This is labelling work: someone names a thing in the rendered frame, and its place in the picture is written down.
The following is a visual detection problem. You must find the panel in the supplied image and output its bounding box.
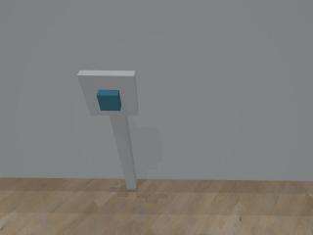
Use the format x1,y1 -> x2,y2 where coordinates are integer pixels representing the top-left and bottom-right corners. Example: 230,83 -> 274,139
77,70 -> 139,190

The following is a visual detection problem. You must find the button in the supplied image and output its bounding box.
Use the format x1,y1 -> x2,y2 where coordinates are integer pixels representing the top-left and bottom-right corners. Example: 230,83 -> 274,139
97,89 -> 121,111

